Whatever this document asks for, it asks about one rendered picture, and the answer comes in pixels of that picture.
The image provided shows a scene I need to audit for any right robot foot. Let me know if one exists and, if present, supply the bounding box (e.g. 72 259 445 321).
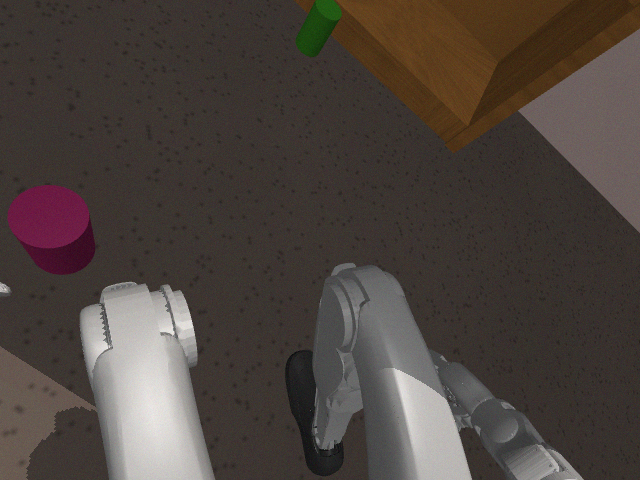
285 350 344 476

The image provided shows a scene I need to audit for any right robot arm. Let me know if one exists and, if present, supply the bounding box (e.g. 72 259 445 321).
470 398 584 480

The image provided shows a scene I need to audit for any right robot hand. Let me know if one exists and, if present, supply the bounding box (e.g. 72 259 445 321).
428 349 495 431

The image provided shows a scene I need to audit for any bookshelf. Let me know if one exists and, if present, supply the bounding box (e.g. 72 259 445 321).
294 0 640 153

